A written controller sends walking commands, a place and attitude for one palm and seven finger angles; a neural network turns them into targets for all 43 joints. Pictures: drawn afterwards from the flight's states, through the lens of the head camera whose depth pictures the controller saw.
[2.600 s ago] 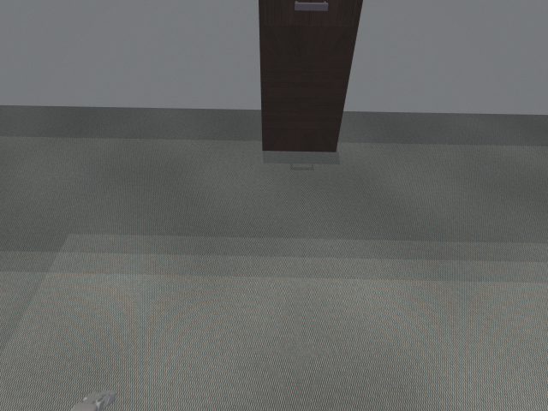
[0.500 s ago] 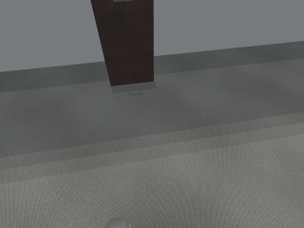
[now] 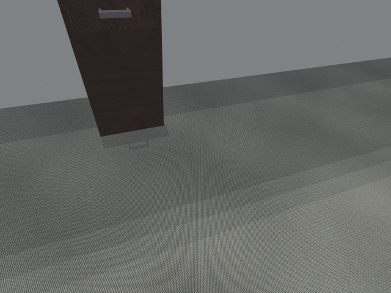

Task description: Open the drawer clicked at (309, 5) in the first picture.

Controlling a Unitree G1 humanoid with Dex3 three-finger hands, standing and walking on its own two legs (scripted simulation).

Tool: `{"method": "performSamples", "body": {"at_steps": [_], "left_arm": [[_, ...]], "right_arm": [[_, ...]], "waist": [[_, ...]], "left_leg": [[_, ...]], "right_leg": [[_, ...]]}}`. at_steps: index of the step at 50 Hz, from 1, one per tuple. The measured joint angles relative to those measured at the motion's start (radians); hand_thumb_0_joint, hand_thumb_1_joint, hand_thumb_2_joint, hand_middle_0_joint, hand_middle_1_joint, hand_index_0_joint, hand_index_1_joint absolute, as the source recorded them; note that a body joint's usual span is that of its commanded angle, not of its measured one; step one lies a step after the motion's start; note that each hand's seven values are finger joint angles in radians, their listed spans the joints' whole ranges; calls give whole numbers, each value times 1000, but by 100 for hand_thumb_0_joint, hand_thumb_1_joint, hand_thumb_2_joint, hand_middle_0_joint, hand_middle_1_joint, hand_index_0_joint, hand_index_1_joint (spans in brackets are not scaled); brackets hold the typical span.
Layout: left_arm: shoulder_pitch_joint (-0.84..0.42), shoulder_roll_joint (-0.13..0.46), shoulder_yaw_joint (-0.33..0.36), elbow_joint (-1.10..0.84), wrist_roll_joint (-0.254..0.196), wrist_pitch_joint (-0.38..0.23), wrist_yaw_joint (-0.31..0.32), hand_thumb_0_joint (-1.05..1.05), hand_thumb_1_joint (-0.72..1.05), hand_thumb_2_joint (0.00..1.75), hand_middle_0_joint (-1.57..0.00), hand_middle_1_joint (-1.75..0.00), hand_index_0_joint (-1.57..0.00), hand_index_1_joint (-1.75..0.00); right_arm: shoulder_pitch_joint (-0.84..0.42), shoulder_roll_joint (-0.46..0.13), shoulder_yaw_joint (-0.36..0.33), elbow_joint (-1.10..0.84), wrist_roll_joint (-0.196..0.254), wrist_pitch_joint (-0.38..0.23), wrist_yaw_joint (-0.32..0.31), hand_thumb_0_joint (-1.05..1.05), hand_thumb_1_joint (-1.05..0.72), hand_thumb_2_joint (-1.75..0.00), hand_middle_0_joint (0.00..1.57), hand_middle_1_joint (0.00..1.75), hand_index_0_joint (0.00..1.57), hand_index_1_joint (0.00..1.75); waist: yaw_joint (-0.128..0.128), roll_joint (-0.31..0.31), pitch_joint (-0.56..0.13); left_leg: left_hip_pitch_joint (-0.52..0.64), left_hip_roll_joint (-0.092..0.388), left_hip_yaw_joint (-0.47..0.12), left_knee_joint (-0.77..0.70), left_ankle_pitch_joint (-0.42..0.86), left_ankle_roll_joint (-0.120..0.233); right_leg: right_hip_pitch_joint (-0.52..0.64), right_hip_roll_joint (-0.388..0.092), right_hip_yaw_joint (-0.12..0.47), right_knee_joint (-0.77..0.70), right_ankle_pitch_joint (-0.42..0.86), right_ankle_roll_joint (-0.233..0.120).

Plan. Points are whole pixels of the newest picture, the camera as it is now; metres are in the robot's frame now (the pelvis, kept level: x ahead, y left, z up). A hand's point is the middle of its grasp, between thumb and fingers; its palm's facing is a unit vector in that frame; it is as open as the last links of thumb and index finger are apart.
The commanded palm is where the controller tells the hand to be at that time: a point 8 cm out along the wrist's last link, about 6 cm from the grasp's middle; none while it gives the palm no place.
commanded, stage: walk to a spot facing it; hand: left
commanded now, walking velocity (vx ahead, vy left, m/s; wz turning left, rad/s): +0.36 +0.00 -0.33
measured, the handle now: (114, 12) +1.19 +0.47 +0.04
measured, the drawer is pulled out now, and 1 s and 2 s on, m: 0.00 0.00 0.00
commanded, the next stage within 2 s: turn to face it in 0.94 s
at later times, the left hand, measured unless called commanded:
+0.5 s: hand (164, 215) +0.35 +0.10 -0.17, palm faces -0.24 -0.96 -0.13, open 7.4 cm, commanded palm none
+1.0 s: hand (161, 205) +0.38 +0.12 -0.18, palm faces -0.08 -0.99 -0.15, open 7.3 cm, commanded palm none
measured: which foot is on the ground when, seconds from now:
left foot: down 0.00-0.54, up 0.56-1.00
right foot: up 0.00-0.50, down 0.52-1.00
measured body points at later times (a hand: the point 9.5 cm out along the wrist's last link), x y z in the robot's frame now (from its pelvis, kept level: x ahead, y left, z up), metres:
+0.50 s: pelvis +0.21 -0.03 -0.01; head +0.24 -0.03 +0.44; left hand +0.36 +0.15 -0.16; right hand +0.02 -0.17 -0.14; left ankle +0.05 +0.06 -0.73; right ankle +0.29 -0.13 -0.72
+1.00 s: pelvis +0.42 -0.05 -0.01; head +0.43 -0.04 +0.44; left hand +0.39 +0.17 -0.17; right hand +0.49 -0.31 -0.13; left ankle +0.56 +0.03 -0.72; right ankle +0.29 -0.12 -0.73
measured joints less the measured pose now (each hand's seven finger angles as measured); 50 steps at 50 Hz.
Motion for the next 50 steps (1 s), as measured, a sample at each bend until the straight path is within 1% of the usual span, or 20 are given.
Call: {"method": "performSamples", "body": {"at_steps": [5,10,14,17,21,24,25,26,27,29,30,31,32,34,36,38,40,45,48,50], "left_arm": [[-78,13,19,-57,9,18,-6,0,91,90,-20,-30,-20,-30],[-125,12,26,-67,11,41,-15,0,91,90,-20,-30,-20,-30],[-153,0,20,-59,10,55,-22,0,91,90,-20,-30,-20,-30],[-178,-13,11,-55,9,59,-27,0,91,90,-20,-30,-20,-30],[-223,-33,-2,-59,7,55,-29,0,91,90,-20,-30,-20,-30],[-256,-48,-11,-76,7,35,-27,1,91,90,-20,-30,-20,-30],[-259,-49,-13,-83,8,22,-27,1,91,90,-20,-30,-20,-30],[-257,-45,-14,-90,9,4,-27,1,91,90,-20,-30,-20,-30],[-254,-44,-11,-94,8,-14,-22,0,91,90,-20,-30,-20,-30],[-240,-41,-10,-91,-5,-34,-12,0,91,90,-20,-30,-20,-30],[-226,-39,-10,-85,-9,-36,-7,0,91,90,-20,-30,-20,-30],[-209,-38,-3,-79,-18,-39,1,0,91,90,-20,-30,-20,-30],[-194,-30,10,-77,-25,-46,13,-2,93,90,-20,-30,-20,-30],[-165,-10,11,-62,-17,-52,23,-3,95,90,-21,-30,-21,-30],[-132,0,5,-42,-9,-53,23,-3,95,90,-20,-30,-20,-30],[-101,0,-1,-23,-6,-51,20,-2,94,90,-20,-30,-20,-30],[-70,-6,-8,-9,-6,-52,16,-2,94,90,-20,-30,-20,-30],[-2,-22,-23,15,-5,-57,13,-1,92,90,-20,-30,-20,-30],[34,-30,-28,31,-2,-52,14,0,91,90,-20,-30,-20,-30],[61,-35,-30,45,-3,-47,13,0,91,90,-20,-30,-20,-30]], "right_arm": [[111,-32,-9,59,1,-1,-10,-2,-95,-90,20,30,20,30],[208,-20,0,102,3,1,-14,-1,-93,-90,20,30,19,30],[267,8,11,126,-1,-2,-16,0,-92,-90,20,30,19,30],[301,28,17,142,-7,-3,-16,0,-92,-90,20,30,19,30],[335,47,25,161,-15,2,-13,0,-91,-90,20,30,19,30],[356,56,27,178,-15,11,-10,0,-91,-90,20,30,20,30],[363,60,27,187,-13,16,-8,0,-91,-90,20,30,20,30],[373,67,27,194,-8,22,-3,0,-91,-90,20,30,20,30],[369,71,27,199,-1,31,2,0,-91,-90,20,30,20,30],[328,67,21,199,8,48,6,0,-91,-90,20,30,20,30],[302,62,15,190,8,53,6,0,-91,-90,20,30,20,30],[275,55,9,178,6,56,6,0,-91,-90,20,30,20,30],[246,47,4,162,2,58,5,1,-91,-90,20,30,20,30],[182,27,-4,122,-5,59,4,1,-91,-90,20,30,20,30],[120,5,-13,80,-8,57,6,0,-91,-90,20,30,19,30],[71,-21,-23,51,-13,59,3,1,-93,-90,20,30,19,30],[33,-47,-29,32,-12,60,12,1,-94,-90,20,30,19,30],[-36,-70,-24,11,-9,64,34,1,-93,-90,19,30,19,30],[-68,-65,-15,5,-8,62,42,0,-93,-90,19,30,19,30],[-83,-56,-8,-1,-11,52,41,0,-92,-90,19,30,19,30]], "waist": [[-7,-5,-25],[-26,-7,-37],[-50,2,-30],[-71,13,-16],[-101,30,8],[-111,52,25],[-107,54,26],[-100,43,21],[-84,39,20],[-72,37,28],[-69,36,25],[-66,36,18],[-63,38,9],[-60,46,-7],[-62,56,-21],[-63,68,-32],[-55,77,-38],[-17,69,-29],[10,55,-11],[20,41,1]], "left_leg": [[121,-25,35,-133,5,5],[212,-39,67,-199,-25,-4],[275,-36,91,-226,-62,-17],[320,-28,110,-238,-95,-30],[373,-11,135,-236,-150,-60],[392,26,150,-179,-214,-91],[384,44,154,-119,-239,-100],[354,61,152,-11,-259,-105],[294,84,124,158,-238,-105],[142,88,-6,518,-243,-100],[71,85,-53,638,-215,-98],[5,87,-87,710,-179,-97],[-55,95,-111,740,-144,-98],[-158,114,-137,725,-93,-103],[-236,130,-147,662,-56,-111],[-288,140,-150,585,-9,-120],[-317,145,-146,505,37,-127],[-299,130,-117,277,92,-124],[-242,103,-94,162,75,-105],[-179,74,-71,81,72,-89]], "right_leg": [[-179,-51,9,-50,138,28],[-254,-73,5,-116,223,48],[-244,-79,-35,-231,232,51],[-208,-76,-78,-354,207,41],[-150,-53,-125,-494,142,11],[-86,-11,-164,-588,76,-27],[-48,6,-176,-631,79,-40],[-5,10,-180,-676,116,-61],[-4,17,-178,-655,129,-75],[22,33,-173,-613,66,-84],[50,40,-171,-626,45,-83],[81,48,-169,-654,36,-80],[111,55,-167,-689,42,-67],[163,67,-159,-754,55,-66],[206,72,-151,-804,59,-68],[247,74,-148,-842,55,-62],[285,75,-147,-870,45,-54],[376,69,-152,-907,-2,-29],[423,60,-156,-901,-48,-7],[437,41,-153,-852,-100,12]]}}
